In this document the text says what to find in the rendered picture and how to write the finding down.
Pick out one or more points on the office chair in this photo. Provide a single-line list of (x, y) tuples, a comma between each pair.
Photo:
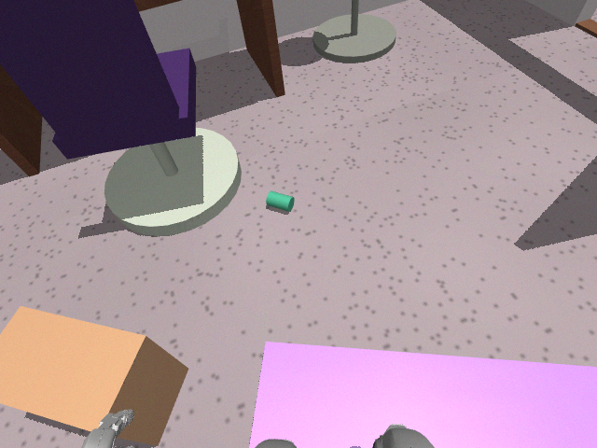
[(91, 71)]

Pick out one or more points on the coat stand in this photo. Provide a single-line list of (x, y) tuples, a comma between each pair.
[(354, 38)]

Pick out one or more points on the desk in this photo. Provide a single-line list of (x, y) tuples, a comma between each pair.
[(21, 123)]

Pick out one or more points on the left robot hand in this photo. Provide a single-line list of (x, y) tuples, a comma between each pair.
[(110, 427)]

